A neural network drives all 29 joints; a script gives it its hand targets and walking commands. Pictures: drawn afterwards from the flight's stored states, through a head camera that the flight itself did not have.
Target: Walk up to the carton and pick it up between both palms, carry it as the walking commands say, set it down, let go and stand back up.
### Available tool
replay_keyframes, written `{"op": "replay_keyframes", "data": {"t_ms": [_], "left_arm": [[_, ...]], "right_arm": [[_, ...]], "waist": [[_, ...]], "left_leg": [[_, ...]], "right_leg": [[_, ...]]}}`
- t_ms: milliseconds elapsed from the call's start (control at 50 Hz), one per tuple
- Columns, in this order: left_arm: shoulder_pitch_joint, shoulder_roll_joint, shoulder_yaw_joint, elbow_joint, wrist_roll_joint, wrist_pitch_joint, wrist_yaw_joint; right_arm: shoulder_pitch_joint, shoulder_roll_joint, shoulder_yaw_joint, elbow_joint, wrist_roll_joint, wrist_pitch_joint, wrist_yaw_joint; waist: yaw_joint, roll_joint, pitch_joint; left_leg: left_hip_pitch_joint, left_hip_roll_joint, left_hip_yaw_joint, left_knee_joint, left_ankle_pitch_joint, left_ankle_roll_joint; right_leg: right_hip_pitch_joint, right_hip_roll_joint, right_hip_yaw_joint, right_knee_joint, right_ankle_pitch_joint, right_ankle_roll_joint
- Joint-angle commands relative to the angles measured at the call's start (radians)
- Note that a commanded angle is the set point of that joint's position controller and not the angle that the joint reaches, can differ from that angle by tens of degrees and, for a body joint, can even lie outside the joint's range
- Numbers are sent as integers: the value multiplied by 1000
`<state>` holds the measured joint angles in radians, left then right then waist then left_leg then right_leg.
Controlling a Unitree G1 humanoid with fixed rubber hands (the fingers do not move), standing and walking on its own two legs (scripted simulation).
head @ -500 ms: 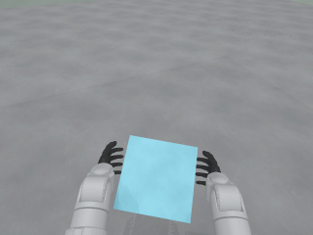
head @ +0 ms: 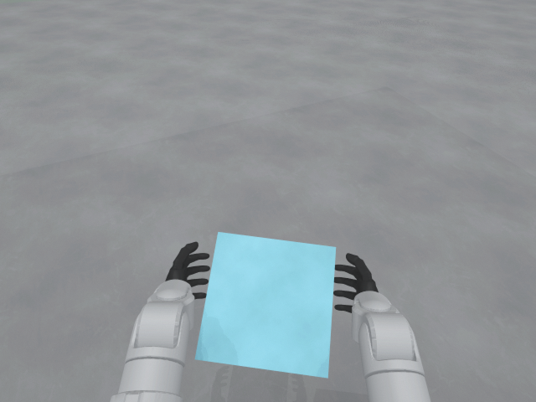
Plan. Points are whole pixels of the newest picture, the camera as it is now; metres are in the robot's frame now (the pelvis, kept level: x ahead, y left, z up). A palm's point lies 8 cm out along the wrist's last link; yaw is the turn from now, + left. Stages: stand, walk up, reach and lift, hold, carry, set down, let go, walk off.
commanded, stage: carry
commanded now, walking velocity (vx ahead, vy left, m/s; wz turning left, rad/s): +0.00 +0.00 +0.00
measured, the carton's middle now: (268, 301) +0.33 +0.01 -0.07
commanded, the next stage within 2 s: hold in 0.20 s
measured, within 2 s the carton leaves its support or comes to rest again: neither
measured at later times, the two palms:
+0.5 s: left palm (175, 285) +0.28 +0.15 +0.04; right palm (365, 301) +0.28 -0.13 +0.03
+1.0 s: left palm (186, 292) +0.29 +0.14 +0.01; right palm (361, 290) +0.32 -0.14 +0.00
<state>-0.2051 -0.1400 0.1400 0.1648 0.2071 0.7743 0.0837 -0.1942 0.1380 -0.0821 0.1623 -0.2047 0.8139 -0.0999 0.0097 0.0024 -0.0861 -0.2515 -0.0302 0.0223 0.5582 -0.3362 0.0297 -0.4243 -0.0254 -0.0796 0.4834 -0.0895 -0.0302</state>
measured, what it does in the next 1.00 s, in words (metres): stands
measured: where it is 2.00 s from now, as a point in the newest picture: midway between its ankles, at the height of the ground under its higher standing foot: outside the picture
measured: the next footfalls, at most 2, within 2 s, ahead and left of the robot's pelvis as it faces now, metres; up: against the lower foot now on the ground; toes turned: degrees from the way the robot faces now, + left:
none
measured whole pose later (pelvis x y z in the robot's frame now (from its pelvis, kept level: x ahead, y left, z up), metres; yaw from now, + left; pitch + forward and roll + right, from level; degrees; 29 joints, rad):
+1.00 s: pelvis +0.00 -0.02 +0.00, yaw +7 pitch -4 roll +0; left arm -0.40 -0.15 0.33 0.61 0.31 0.48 -0.01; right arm -0.38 0.19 -0.33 0.49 -0.33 0.55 -0.09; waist -0.06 0.06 0.06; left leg -0.16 -0.04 -0.11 0.57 -0.34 0.01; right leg -0.28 0.05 -0.01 0.48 -0.13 -0.03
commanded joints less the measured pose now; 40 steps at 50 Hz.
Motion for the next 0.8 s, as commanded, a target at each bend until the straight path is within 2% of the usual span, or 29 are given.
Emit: {"op": "replay_keyframes", "data": {"t_ms": [0, 180, 200, 220, 240, 280, 320, 360, 380, 400, 460, 480, 500, 540, 560, 640, 700, 780], "left_arm": [[-487, -880, -559, -94, -275, -38, -253], [-498, -885, -557, -89, -270, -42, -255], [-425, -912, -457, 85, -254, -65, -264], [-491, -937, -502, 3, -274, -107, -269], [-491, -953, -505, -8, -275, -125, -271], [-537, -983, -551, -23, -298, -166, -272], [-541, -982, -566, -32, -300, -190, -265], [-551, -968, -560, -34, -301, -202, -254], [-547, -971, -563, -16, -301, -202, -251], [-540, -971, -564, -3, -302, -202, -248], [-558, -964, -559, 50, -295, -202, -252], [-562, -1074, -566, 132, -246, -188, -274], [-570, -1066, -543, 146, -234, -187, -285], [-635, -1076, -528, 176, -228, -199, -299], [-661, -1073, -495, 205, -212, -208, -301], [-767, -1044, -367, 314, -159, -248, -311], [-823, -1017, -305, 350, -146, -281, -321], [-851, -983, -286, 349, -144, -311, -331]], "right_arm": [[-492, 908, 564, -136, 310, -75, 270], [-490, 909, 554, -124, 302, -82, 271], [-486, 944, 467, 35, 267, -105, 297], [-517, 934, 468, -7, 274, -138, 310], [-501, 938, 467, -2, 274, -151, 318], [-512, 952, 487, -31, 271, -180, 315], [-548, 953, 518, -75, 289, -191, 314], [-562, 955, 535, -71, 293, -182, 318], [-562, 946, 533, -70, 289, -179, 321], [-544, 939, 532, -61, 284, -175, 322], [-521, 925, 513, -9, 265, -168, 326], [-491, 942, 485, 21, 196, -160, 319], [-511, 945, 483, 24, 193, -157, 326], [-584, 959, 463, 33, 199, -155, 340], [-639, 957, 448, 54, 207, -154, 351], [-717, 981, 345, 207, 175, -168, 367], [-711, 1029, 291, 311, 148, -185, 363], [-677, 1084, 256, 372, 136, -218, 332]], "waist": [[4, -12, -294], [5, -6, -285], [11, 87, -197], [-43, 120, -219], [-48, 123, -248], [-78, 85, -282], [-74, 54, -321], [-54, -4, -332], [-67, -16, -331], [-62, -27, -323], [-67, -27, -291], [-99, 5, -218], [-91, 26, -170], [-99, 32, -115], [-84, 43, -92], [-56, 66, -20], [-37, 29, -41], [-49, -41, -116]], "left_leg": [[-38, 122, -76, -116, 117, 41], [-39, 129, -79, -121, 147, 42], [-134, -45, -139, -173, 196, 28], [-181, -32, -143, -181, 233, 18], [-172, -29, -155, -178, 292, 15], [-143, -10, -194, -158, 338, 14], [-70, 1, -196, -144, 397, 16], [-86, 4, -200, -156, 368, 25], [-72, 5, -200, -164, 347, 27], [-86, 7, -202, -175, 322, 30], [-112, 14, -202, -199, 257, 36], [-144, 12, -245, -247, 176, 27], [-182, 20, -244, -281, 115, 26], [-210, 19, -233, -315, 2, 38], [-199, 15, -218, -322, -53, 44], [-297, 23, -198, -307, -184, 62], [-315, 20, -186, -271, -149, 62], [-247, -4, -176, -195, 3, 42]], "right_leg": [[237, -124, 116, -68, -16, -10], [237, -121, 108, -50, 13, -8], [439, 80, 230, -78, 23, -16], [509, 83, 236, -58, 79, -31], [522, 84, 237, -54, 109, -30], [514, 87, 236, -40, 125, -17], [490, 83, 235, -38, 158, -5], [516, 89, 239, -44, 147, -2], [514, 89, 236, -49, 135, 1], [529, 91, 234, -54, 119, 0], [547, 90, 233, -68, 81, -4], [690, 130, 191, -10, 111, -6], [721, 121, 195, -10, 101, -6], [718, 120, 186, -16, 40, 1], [677, 118, 178, -16, -8, 7], [654, 117, 162, 18, -95, 14], [667, 104, 165, 20, -90, 23], [639, 78, 189, -6, -6, 31]]}}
